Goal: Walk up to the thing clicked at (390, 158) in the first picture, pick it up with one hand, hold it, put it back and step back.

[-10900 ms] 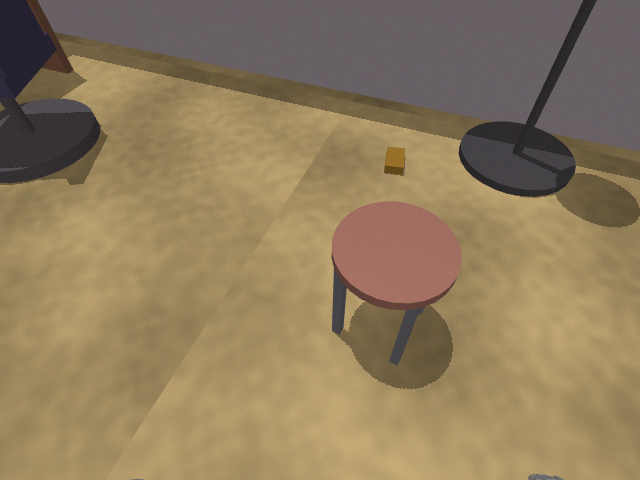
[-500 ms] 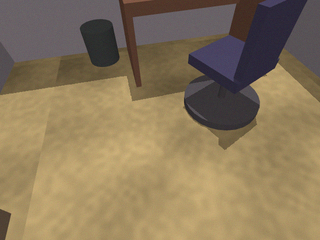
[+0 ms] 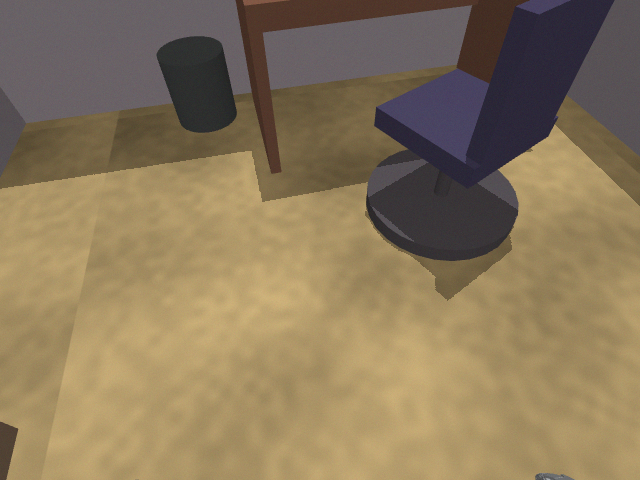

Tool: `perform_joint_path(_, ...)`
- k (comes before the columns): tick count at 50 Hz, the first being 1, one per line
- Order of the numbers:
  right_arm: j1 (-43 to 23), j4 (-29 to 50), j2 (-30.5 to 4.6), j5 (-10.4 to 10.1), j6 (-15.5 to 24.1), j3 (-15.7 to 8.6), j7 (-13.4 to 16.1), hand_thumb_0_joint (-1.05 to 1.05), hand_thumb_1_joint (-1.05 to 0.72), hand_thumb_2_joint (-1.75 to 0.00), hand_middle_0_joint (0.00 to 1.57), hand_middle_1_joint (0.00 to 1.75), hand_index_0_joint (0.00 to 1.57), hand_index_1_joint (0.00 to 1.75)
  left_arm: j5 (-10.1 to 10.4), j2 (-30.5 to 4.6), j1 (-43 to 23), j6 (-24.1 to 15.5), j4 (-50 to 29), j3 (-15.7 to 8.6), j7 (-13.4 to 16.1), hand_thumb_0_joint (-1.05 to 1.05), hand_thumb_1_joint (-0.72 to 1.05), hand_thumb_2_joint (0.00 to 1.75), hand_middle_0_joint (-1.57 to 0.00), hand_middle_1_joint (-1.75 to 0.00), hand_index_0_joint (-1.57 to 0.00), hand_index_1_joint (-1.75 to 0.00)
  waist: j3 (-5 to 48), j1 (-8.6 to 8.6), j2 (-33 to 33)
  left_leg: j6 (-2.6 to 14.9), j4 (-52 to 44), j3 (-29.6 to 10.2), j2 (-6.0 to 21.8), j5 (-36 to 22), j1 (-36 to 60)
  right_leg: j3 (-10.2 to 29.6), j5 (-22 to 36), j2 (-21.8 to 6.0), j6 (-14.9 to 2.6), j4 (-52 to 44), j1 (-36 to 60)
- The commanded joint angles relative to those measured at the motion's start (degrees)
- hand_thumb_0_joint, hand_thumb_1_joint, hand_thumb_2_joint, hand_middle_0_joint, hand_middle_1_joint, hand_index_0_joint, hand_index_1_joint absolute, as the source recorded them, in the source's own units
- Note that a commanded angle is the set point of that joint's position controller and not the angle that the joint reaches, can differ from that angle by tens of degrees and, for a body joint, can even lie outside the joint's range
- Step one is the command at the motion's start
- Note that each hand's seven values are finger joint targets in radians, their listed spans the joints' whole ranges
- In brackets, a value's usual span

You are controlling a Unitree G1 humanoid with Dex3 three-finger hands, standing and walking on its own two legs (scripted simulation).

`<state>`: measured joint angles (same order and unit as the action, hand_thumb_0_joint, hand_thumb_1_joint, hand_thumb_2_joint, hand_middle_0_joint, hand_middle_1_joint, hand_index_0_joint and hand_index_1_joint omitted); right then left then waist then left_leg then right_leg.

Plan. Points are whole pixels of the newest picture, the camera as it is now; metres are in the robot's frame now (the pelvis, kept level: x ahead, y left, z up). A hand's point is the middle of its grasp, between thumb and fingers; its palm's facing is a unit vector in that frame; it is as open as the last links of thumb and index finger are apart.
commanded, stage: walk up
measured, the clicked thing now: out of the picture -0.40 -1.40 -0.76
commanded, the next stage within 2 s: none
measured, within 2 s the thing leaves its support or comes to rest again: neither
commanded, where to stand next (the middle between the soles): +0.03 +0.00 m, yaw -98 degrees
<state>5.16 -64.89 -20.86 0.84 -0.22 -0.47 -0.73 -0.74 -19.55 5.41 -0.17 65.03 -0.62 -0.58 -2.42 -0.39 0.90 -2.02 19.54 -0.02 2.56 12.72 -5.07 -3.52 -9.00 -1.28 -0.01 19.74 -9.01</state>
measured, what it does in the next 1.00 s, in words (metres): steps on the spot, turning right: right foot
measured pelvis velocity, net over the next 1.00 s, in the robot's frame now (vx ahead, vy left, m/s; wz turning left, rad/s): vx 0.01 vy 0.03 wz -1.03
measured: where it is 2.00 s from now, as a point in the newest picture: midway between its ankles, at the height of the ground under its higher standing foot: outside the picture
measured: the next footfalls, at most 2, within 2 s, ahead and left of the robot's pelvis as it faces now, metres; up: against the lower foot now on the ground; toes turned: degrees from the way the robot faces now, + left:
right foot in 0.64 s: -0.09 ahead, -0.05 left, +0.00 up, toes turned -44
left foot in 1.06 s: +0.19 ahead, -0.01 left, +0.00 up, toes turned -65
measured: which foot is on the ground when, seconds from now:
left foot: down 0.00-0.66, up 0.68-1.00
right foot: down 0.00-0.24, up 0.26-0.62, down 0.64-1.00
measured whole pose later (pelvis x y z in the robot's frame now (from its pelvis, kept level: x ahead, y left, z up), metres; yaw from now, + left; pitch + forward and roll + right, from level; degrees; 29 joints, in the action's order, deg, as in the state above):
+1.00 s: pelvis +0.01 +0.03 -0.02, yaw -59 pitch -2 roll +0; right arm 10.9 -42.6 -24.4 0.1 -3.0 -4.7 -1.8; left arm -1.5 -21.9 16.9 0.6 39.6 -0.8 0.4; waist -6.3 0.5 3.2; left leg -0.3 49.2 -3.2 1.0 22.0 -28.5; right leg 13.7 -21.6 5.7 0.1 36.6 -12.5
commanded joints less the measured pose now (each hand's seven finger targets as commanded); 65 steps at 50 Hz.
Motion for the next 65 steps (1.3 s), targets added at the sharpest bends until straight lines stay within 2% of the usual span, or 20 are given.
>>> perform_joint_path(1, -6.67, 11.47, -13.62, 0.37, -0.35, -6.18, -0.1, 0.0, -0.9, -0.9, 0.2, 0.3, 0.2, 0.3, -1.12, -18.46, 6.05, -0.23, -8.91, -5.43, 1.24, 0.0, 0.9, 0.9, -0.2, -0.3, -0.2, -0.3, 0.83, -1.14, -5.65, 2.08, 18.61, 1.17, -3.81, 15.01, -11.45, 27.88, 27.07, -13.23, -8.95, -0.82, 2.15)
perform_joint_path(3, -3.34, 12.39, -10.49, 0.04, -1.04, -5.68, -0.61, 0.0, -0.9, -0.9, 0.2, 0.3, 0.2, 0.3, -2.27, -20.75, 5.22, -0.45, -12.8, -7.43, 1.66, 0.0, 0.9, 0.9, -0.2, -0.3, -0.2, -0.3, 3.01, -0.22, -12.03, 1.96, 27.11, -5.5, -3.42, 21.75, -20.47, 37.57, 18.94, -17.47, -13.61, -3.64, 7.37)
perform_joint_path(10, 6.23, 15.55, -11.08, 0.24, -2.24, -7.89, -1.53, 0.0, -0.9, -0.9, 0.2, 0.3, 0.2, 0.3, -2.48, -14.83, -3.8, 1.44, -23.8, -6.62, 1.0, 0.0, 0.9, 0.9, -0.2, -0.3, -0.2, -0.3, 8.64, 6.04, -7.65, 1.83, 9.14, -2.46, -5.77, 5.73, 5.97, 25.61, 5.62, -1.82, -5.3, 2.93, -18.48)
perform_joint_path(12, 6.79, 17.31, -17.51, 1.47, -1.9, -9.78, -0.43, 0.0, -0.9, -0.9, 0.2, 0.3, 0.2, 0.3, -1.85, -8.47, -1.19, 1.62, -25.74, -5.61, 0.91, 0.0, 0.9, 0.9, -0.2, -0.3, -0.2, -0.3, 8.84, 6.41, 16.62, 5.9, -7.11, -23.56, 13.45, 8.61, 10.8, 13.94, -17.26, 10.4, -0.01, 21.45, -27.66)
perform_joint_path(13, -0.13, 20.49, -18.57, 1.75, -1.91, -9.98, -0.02, 0.0, -0.9, -0.9, 0.2, 0.3, 0.2, 0.3, -2.33, -12.09, 4.13, 1.89, -24.2, -6.53, 1.14, 0.0, 0.9, 0.9, -0.2, -0.3, -0.2, -0.3, 6.92, 3.17, 13.21, 10.8, -6.62, -26.13, 21.3, 7.15, 1.0, 13.66, -21.07, 6.74, 1.24, 30.02, -25.0)
perform_joint_path(14, -6.08, 22.84, -18.66, 1.53, -1.97, -9.78, -0.07, 0.0, -0.9, -0.9, 0.2, 0.3, 0.2, 0.3, -2.34, -14.42, 7.58, 2.51, -23.5, -7.37, 1.03, 0.0, 0.9, 0.9, -0.2, -0.3, -0.2, -0.3, 5.01, 1.13, 12.44, 15.11, -9.52, -25.29, 23.89, 14.16, -6.75, 11.2, -20.66, 3.85, 1.99, 36.77, -21.22)
perform_joint_path(18, -7.33, 23.95, -13.97, 1.13, 0.0, -8.89, 0.56, 0.0, -0.9, -0.9, 0.2, 0.3, 0.2, 0.3, -0.98, -15.29, 8.18, 2.97, -21.65, -8.44, -2.08, 0.0, 0.9, 0.9, -0.2, -0.3, -0.2, -0.3, 0.43, -1.01, 8.95, 9.14, -5.63, -9.71, 12.4, 7.87, -7.76, 10.36, -7.3, 1.64, 1.5, 41.43, -19.63)
perform_joint_path(25, 8.06, 23.49, -18.57, 1.48, 1.03, -9.86, -1.78, 0.0, -0.9, -0.9, 0.2, 0.3, 0.2, 0.3, -1.37, -13.28, -0.81, 0.84, -27.88, -6.07, -3.49, 0.0, 0.9, 0.9, -0.2, -0.3, -0.2, -0.3, 0.51, 6.27, 9.43, 12.62, -2.52, -3.66, 17.96, 3.94, 6.32, 2.53, -15.77, -1.33, 1.47, 21.76, -22.98)
perform_joint_path(31, 5.39, 26.97, -17.17, 0.38, -0.04, -9.14, -2.71, 0.0, -0.9, -0.9, 0.2, 0.3, 0.2, 0.3, -1.1, -14.21, 11.42, -0.7, -24.26, -6.43, -2.16, 0.0, 0.9, 0.9, -0.2, -0.3, -0.2, -0.3, 5.58, -0.15, 4.84, 7.8, 15.2, 8.87, 14.5, -8.35, -3.5, -2.83, -6.03, 2.18, -2.18, 5.11, -0.74)
perform_joint_path(32, 6.54, 27.32, -15.13, -0.24, -0.09, -8.26, -2.74, 0.0, -0.9, -0.9, 0.2, 0.3, 0.2, 0.3, -1.39, -17.96, 17.34, -1.31, -22.83, -7.86, -1.32, 0.0, 0.9, 0.9, -0.2, -0.3, -0.2, -0.3, 9.77, -3.36, -2.95, 5.25, 28.95, 11.2, 10.25, -9.0, -9.91, 3.57, -7.19, 1.0, -4.23, 1.84, 11.05)
perform_joint_path(34, 3.59, 30.81, -11.33, -0.91, 0.14, -6.28, -3.02, 0.0, -0.9, -0.9, 0.2, 0.3, 0.2, 0.3, -1.92, -23.25, 16.82, -2.16, -25.97, -9.12, -0.1, 0.0, 0.9, 0.9, -0.2, -0.3, -0.2, -0.3, 6.08, -4.77, -17.16, -0.09, 39.93, 3.84, -2.24, 23.23, -39.74, 39.16, 2.67, -15.42, -14.91, 0.63, 23.06)
perform_joint_path(35, 1.64, 31.0, -14.24, -0.7, 0.24, -6.95, -2.44, 0.0, -0.9, -0.9, 0.2, 0.3, 0.2, 0.3, -1.2, -23.88, 17.74, -1.58, -25.85, -9.09, 0.1, 0.0, 0.9, 0.9, -0.2, -0.3, -0.2, -0.3, 5.75, -5.49, -14.53, -0.1, 42.1, -1.46, 0.58, 25.79, -36.74, 42.23, 4.32, -18.85, -18.89, 0.43, 17.6)
perform_joint_path(39, 7.09, 26.39, -14.6, -0.98, -0.21, -7.12, -2.35, 0.0, -0.9, -0.9, 0.2, 0.3, 0.2, 0.3, 0.59, -18.43, 9.63, -1.35, -28.83, -6.67, 1.66, 0.0, 0.9, 0.9, -0.2, -0.3, -0.2, -0.3, 2.54, 1.07, -9.37, -0.76, 38.09, -2.47, 2.24, 14.41, -33.35, 23.11, 13.0, -7.87, -10.86, 3.83, 12.09)
perform_joint_path(48, 3.93, 28.73, -10.86, -1.15, -0.99, -6.8, -0.26, 0.0, -0.9, -0.9, 0.2, 0.3, 0.2, 0.3, -0.92, -19.14, 9.16, -0.76, -31.02, -6.39, 2.4, 0.0, 0.9, 0.9, -0.2, -0.3, -0.2, -0.3, 0.64, 0.29, -11.35, 2.43, 28.46, -2.49, -3.34, 9.5, -16.78, 26.25, 22.85, -3.91, -11.07, 10.11, -10.35)
perform_joint_path(51, 9.53, 27.0, -11.33, -0.73, -0.21, -7.54, 0.44, 0.0, -0.9, -0.9, 0.2, 0.3, 0.2, 0.3, -0.29, -18.27, 4.84, -0.06, -32.45, -5.93, 2.72, 0.0, 0.9, 0.9, -0.2, -0.3, -0.2, -0.3, 0.97, 4.25, -10.04, 4.32, 15.29, -2.43, -4.69, 1.86, -6.1, 27.23, 19.58, -1.44, -7.5, 16.58, -16.12)
perform_joint_path(53, 13.21, 27.33, -17.09, 1.06, 0.61, -9.29, 1.33, 0.0, -0.9, -0.9, 0.2, 0.3, 0.2, 0.3, 1.27, -11.49, 9.58, 0.24, -32.73, -4.33, 3.11, 0.0, 0.9, 0.9, -0.2, -0.3, -0.2, -0.3, 5.22, 4.92, 8.32, 8.17, 5.3, -19.7, 11.22, -11.22, 3.4, 17.87, -1.48, 8.88, -0.43, 35.65, -22.83)
perform_joint_path(54, 10.18, 28.54, -17.45, 0.33, 0.78, -9.13, 1.53, 0.0, -0.9, -0.9, 0.2, 0.3, 0.2, 0.3, 0.64, -11.25, 13.66, 0.61, -31.15, -4.23, 3.64, 0.0, 0.9, 0.9, -0.2, -0.3, -0.2, -0.3, 4.95, 1.96, 10.56, 10.63, 2.47, -27.95, 21.38, -19.38, 2.1, 14.35, -24.05, 10.96, 0.25, 43.95, -24.66)
perform_joint_path(55, 7.15, 28.89, -19.2, -0.4, 0.91, -9.63, 1.38, 0.0, -0.9, -0.9, 0.2, 0.3, 0.2, 0.3, 0.11, -14.2, 17.38, 1.02, -29.32, -4.73, 3.92, 0.0, 0.9, 0.9, -0.2, -0.3, -0.2, -0.3, 6.34, 1.0, 8.8, 14.71, 1.68, -28.79, 24.63, -13.24, -0.33, 12.86, -25.09, 6.94, 0.32, 49.1, -22.49)
perform_joint_path(59, 4.8, 30.13, -14.43, 0.36, 1.41, -7.85, 1.25, 0.0, -0.9, -0.9, 0.2, 0.3, 0.2, 0.3, 0.64, -16.06, 13.16, 1.36, -27.93, -6.29, 1.71, 0.0, 0.9, 0.9, -0.2, -0.3, -0.2, -0.3, 2.38, 1.34, 11.46, 12.77, 3.61, -11.99, 13.97, -18.06, -7.71, 11.71, -17.56, 4.09, 0.3, 54.06, -20.98)
perform_joint_path(65, 11.07, 30.07, -16.07, -0.01, 1.93, -7.92, 1.41, 0.0, -0.9, -0.9, 0.2, 0.3, 0.2, 0.3, 0.37, -13.91, 12.41, 2.24, -29.55, -5.85, -0.44, 0.0, 0.9, 0.9, -0.2, -0.3, -0.2, -0.3, 8.16, 3.07, 8.78, 13.2, 6.66, -6.18, 14.24, -13.64, 4.67, 10.03, -14.58, 2.46, 1.68, 43.12, -25.41)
